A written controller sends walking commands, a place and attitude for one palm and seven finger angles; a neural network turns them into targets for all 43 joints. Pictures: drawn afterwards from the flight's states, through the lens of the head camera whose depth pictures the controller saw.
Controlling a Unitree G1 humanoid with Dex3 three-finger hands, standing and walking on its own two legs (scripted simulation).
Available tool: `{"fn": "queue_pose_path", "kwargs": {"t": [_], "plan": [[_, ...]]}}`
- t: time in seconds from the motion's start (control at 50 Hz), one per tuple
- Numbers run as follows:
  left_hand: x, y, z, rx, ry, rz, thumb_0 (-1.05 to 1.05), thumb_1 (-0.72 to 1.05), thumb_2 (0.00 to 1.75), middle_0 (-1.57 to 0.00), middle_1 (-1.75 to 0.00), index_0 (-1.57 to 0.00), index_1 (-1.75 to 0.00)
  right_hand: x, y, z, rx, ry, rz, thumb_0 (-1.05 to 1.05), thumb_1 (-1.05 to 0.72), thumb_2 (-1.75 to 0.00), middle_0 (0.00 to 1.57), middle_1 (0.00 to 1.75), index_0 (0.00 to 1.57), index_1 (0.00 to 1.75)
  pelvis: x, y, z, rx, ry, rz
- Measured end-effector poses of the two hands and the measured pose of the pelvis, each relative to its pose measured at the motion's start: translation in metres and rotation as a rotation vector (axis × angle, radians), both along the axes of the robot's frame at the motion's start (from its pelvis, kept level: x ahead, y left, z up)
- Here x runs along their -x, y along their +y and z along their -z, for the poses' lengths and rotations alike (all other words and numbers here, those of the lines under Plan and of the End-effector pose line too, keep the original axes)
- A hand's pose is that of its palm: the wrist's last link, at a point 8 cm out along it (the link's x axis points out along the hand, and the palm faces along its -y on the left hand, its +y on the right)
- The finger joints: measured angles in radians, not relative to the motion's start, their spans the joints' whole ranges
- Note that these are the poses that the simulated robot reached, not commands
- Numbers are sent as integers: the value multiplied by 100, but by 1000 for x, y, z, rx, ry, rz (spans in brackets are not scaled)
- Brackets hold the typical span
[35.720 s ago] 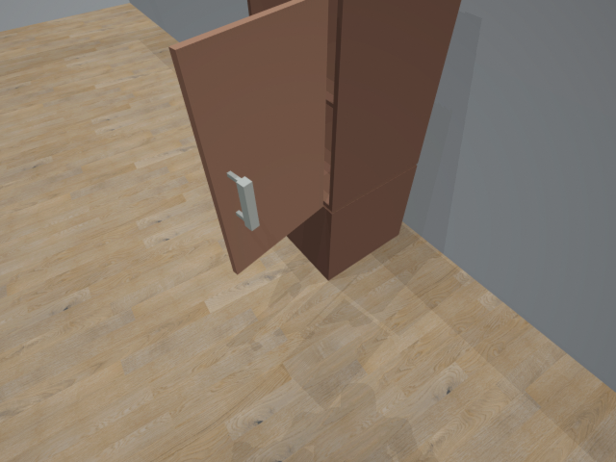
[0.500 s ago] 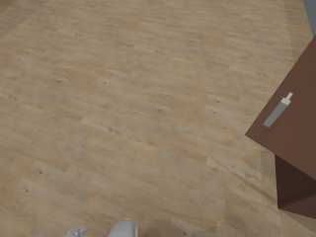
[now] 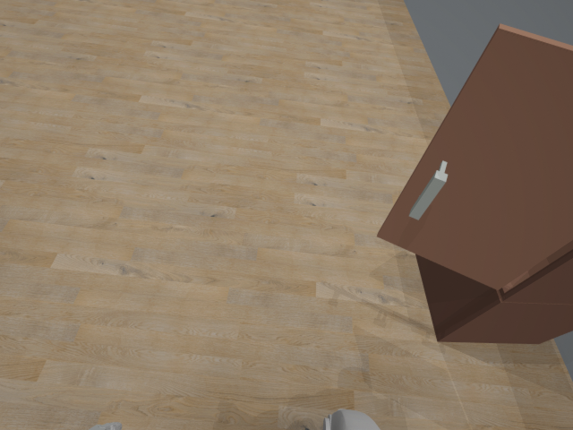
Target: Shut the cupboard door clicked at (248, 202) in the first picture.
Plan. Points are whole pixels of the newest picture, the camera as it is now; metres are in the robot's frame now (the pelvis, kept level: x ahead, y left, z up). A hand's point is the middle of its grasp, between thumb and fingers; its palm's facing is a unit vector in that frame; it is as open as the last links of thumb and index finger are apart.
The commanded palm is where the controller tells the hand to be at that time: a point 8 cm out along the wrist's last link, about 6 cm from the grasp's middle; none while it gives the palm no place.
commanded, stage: turn to face it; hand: left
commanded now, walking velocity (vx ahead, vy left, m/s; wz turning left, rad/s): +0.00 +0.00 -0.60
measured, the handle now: (429, 190) +0.61 -0.28 -0.09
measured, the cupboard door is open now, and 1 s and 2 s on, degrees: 64 64 64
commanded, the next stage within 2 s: take the last steps up to it in 0.68 s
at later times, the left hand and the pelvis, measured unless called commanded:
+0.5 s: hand (220, 412) +0.16 +0.10 -0.16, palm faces -0.25 -0.94 -0.23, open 7.4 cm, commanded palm none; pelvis +0.02 -0.06 -0.01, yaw -14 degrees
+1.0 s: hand (202, 385) +0.20 +0.14 -0.18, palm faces -0.38 -0.90 -0.20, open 7.4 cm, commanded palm none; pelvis +0.07 -0.03 +0.00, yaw -24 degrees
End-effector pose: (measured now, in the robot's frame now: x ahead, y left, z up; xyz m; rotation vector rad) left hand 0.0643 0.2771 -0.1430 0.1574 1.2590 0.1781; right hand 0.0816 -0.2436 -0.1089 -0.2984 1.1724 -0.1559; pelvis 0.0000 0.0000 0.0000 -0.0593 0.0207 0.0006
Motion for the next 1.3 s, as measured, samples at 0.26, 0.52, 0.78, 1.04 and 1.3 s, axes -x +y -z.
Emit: {"fn": "queue_pose_path", "kwargs": {"t": [0.26, 0.52, 0.78, 1.04, 1.3], "plan": [[-111, -84, -13, -55, -160, 282, 1, 91, 90, -20, -30, -20, -30, 106, -64, 56, -69, 165, 291, 1, -90, -90, 20, 30, 20, 30, -10, -42, 25, -52, -10, 167], [-97, -124, -13, -4, -59, 322, 1, 90, 90, -20, -30, -20, -30, 66, -71, 34, -91, 67, 341, 1, -91, -90, 20, 30, 20, 30, -24, -56, 5, -63, 5, 253], [-101, -78, 21, 28, 75, 314, 1, 90, 90, -20, -30, -20, -30, 27, -33, 16, -21, -11, 345, 1, -90, -90, 20, 30, 20, 30, -55, -24, 12, -36, -2, 343], [-158, -103, -1, 5, 69, 466, 1, 91, 90, -19, -30, -20, -30, 105, -20, 15, -63, 123, 533, 1, -91, -90, 20, 30, 20, 30, -67, -41, -2, -22, 2, 437], [-223, -246, -9, 27, -124, 603, 1, 91, 90, -20, -30, -20, -30, 181, -84, 46, -139, 330, 691, 1, -91, -90, 20, 30, 20, 30, -78, -128, 15, -40, -22, 475]]}}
